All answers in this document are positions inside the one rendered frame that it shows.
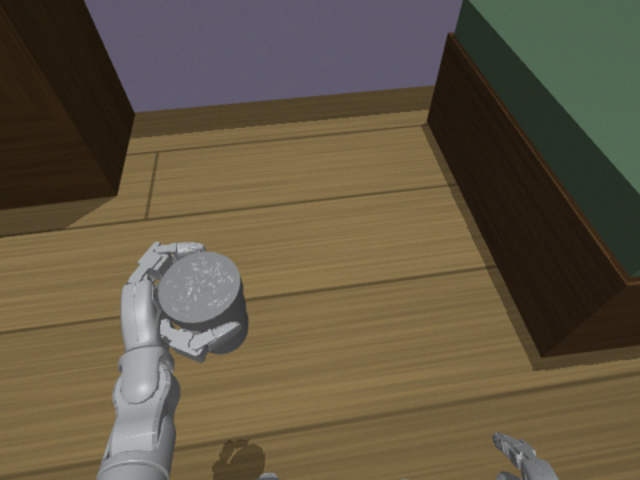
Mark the bed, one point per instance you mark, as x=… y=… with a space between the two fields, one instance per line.
x=536 y=110

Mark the left robot arm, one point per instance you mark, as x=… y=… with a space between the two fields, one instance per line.
x=145 y=397

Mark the cup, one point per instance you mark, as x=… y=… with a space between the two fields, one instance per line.
x=202 y=291

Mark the left robot hand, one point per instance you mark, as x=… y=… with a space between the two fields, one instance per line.
x=144 y=322

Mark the right robot hand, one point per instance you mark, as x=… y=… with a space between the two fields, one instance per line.
x=524 y=458

